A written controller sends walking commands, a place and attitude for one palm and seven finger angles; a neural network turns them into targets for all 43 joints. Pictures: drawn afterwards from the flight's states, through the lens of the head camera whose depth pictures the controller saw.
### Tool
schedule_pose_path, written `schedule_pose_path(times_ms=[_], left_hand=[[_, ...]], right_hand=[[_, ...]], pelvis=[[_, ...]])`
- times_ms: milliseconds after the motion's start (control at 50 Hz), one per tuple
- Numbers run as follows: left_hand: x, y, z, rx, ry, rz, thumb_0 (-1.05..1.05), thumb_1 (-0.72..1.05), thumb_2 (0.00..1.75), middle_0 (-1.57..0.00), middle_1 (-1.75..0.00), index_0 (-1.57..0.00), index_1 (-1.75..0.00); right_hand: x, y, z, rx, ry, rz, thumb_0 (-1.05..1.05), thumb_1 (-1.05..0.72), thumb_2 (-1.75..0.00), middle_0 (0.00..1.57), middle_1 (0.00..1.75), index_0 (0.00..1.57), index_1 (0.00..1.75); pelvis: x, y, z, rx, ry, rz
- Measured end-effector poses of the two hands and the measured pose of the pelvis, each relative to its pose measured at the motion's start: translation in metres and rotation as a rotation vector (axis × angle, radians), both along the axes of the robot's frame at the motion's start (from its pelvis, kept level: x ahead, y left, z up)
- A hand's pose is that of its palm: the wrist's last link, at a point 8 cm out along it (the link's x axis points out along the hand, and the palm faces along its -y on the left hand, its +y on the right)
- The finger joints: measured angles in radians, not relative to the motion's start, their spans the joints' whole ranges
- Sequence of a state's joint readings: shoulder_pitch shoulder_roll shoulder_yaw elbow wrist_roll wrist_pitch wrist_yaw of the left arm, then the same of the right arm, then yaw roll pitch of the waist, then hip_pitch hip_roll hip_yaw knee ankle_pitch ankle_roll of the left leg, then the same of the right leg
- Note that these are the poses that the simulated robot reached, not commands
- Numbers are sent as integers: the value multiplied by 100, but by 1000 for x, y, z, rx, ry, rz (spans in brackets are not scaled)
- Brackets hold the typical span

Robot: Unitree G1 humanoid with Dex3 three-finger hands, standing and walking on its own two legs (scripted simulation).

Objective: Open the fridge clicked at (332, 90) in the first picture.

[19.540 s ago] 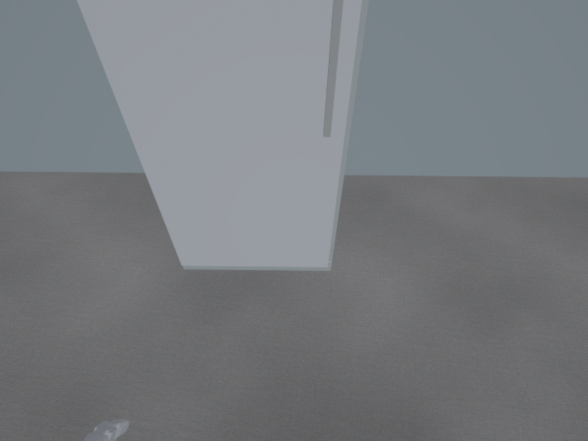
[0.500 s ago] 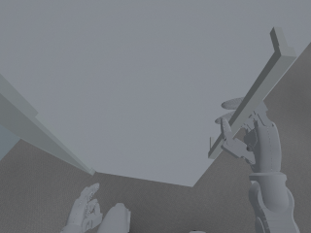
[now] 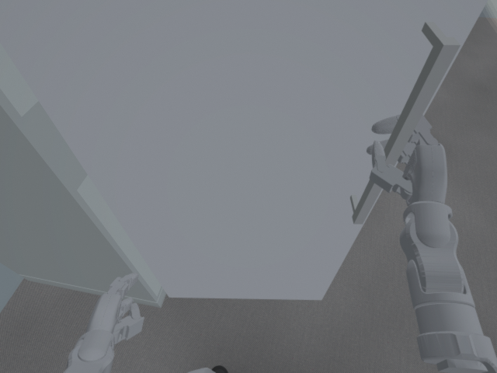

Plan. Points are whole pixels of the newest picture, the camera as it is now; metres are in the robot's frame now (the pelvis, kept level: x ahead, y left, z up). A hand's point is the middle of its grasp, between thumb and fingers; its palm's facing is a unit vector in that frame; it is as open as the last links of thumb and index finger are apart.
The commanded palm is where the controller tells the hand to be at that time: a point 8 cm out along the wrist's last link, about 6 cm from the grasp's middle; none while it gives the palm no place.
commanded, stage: stop walking and hold the door back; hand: right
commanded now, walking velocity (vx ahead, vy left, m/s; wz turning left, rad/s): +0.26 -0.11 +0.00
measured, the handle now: (385, 148) +0.42 -0.19 +0.14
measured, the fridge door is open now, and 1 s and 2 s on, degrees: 80 77 75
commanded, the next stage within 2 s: loosen the grip on the handle in 1.70 s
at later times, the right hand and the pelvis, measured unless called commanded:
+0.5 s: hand (371, 141) +0.43 -0.17 +0.15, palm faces +0.19 +0.95 -0.24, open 5.3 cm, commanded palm +0.39 -0.25 +0.13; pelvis -0.03 +0.01 +0.01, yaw +3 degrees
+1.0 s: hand (381, 158) +0.40 -0.17 +0.15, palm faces -0.05 +0.98 -0.19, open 5.9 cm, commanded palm +0.38 -0.24 +0.13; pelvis -0.01 -0.06 +0.00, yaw +10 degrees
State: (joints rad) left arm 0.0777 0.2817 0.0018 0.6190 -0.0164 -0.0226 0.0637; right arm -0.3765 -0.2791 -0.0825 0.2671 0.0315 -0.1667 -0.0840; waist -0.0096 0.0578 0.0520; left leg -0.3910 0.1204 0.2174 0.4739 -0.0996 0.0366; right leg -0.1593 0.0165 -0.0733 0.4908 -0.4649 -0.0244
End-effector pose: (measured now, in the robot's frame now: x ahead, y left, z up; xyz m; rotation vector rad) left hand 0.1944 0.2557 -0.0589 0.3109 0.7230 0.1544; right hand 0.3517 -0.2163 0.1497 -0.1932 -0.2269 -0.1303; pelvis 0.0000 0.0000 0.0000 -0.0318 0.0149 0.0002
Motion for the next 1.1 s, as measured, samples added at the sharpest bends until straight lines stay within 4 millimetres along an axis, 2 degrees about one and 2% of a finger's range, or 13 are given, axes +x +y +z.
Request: schedule_pose_path(times_ms=[100, 200, 260, 300, 400, 520, 600, 680, 800, 880, 960, 1020, 1100], left_hand=[[-43, -11, -14, -69, 23, 43, 1, 91, 90, -20, -30, -20, -30], [-102, -23, -54, -148, 214, 60, 0, 90, 90, -20, -30, -20, -30], [-131, -19, -80, -176, 303, 76, 1, 90, 90, -20, -30, -20, -30], [-148, -11, -89, -180, 346, 118, 1, 90, 90, -20, -30, -20, -30], [-177, 16, -80, -158, 352, 220, 1, 90, 90, -20, -30, -20, -30], [-193, 47, -60, -83, 306, 296, 1, 91, 90, -20, -30, -20, -30], [-194, 53, -49, -34, 279, 325, 1, 91, 90, -20, -30, -20, -30], [-184, 42, -39, -4, 239, 338, 1, 91, 90, -20, -29, -20, -30], [-152, -3, -26, 16, 173, 338, 1, 91, 90, -20, -29, -20, -30], [-124, -44, -14, -42, 112, 280, 1, 91, 90, -20, -29, -20, -30], [-100, -79, -14, -110, 75, 198, 1, 90, 90, -20, -30, -20, -30], [-89, -96, -22, -146, 73, 151, 1, 90, 90, -20, -30, -20, -30], [-84, -102, -37, -171, 94, 105, 1, 90, 90, -21, -30, -21, -30]], right_hand=[[7, -1, 6, -56, 74, 12, -4, -67, -83, 45, 140, 44, 140], [21, 0, 12, -82, 163, -16, -5, -67, -84, 45, 140, 45, 140], [29, 1, 11, -75, 166, -60, -6, -65, -84, 45, 140, 45, 140], [32, 2, 11, -69, 184, -87, -7, -66, -83, 45, 140, 45, 140], [43, 2, 11, -51, 253, -109, -11, -66, -81, 45, 140, 45, 140], [54, 1, 10, -13, 266, -95, -12, -66, -81, 45, 140, 45, 140], [60, -1, 9, -1, 232, -64, -9, -65, -80, 45, 140, 45, 140], [65, -3, 8, 7, 166, -12, -5, -65, -79, 45, 140, 45, 140], [64, -8, 2, 38, 29, 111, -1, -67, -77, 45, 140, 45, 140], [49, -9, -1, 33, -18, 166, -1, -71, -78, 45, 140, 40, 137], [36, -12, 0, 2, -27, 200, -2, -71, -76, 45, 140, 36, 135], [26, -13, 0, -20, -30, 211, -2, -69, -75, 45, 140, 36, 136], [16, -13, 2, -47, -19, 195, -4, -66, -76, 45, 140, 37, 137]], pelvis=[[-21, -5, 5, 43, -17, -12], [-26, 6, 3, 39, -5, -9], [-28, 17, -9, 23, -10, 11], [-31, 19, -9, 31, -28, 11], [-31, 20, 3, -9, -52, 29], [-26, 13, 10, -31, -59, 52], [-22, 2, 10, -27, -58, 68], [-16, -13, 7, -7, -49, 86], [-4, -43, -3, 42, -33, 99], [-4, -56, 2, 55, -17, 156], [-6, -64, 6, 82, 1, 163], [-9, -65, 3, 73, 3, 166], [-17, -63, -1, 69, -10, 160]])
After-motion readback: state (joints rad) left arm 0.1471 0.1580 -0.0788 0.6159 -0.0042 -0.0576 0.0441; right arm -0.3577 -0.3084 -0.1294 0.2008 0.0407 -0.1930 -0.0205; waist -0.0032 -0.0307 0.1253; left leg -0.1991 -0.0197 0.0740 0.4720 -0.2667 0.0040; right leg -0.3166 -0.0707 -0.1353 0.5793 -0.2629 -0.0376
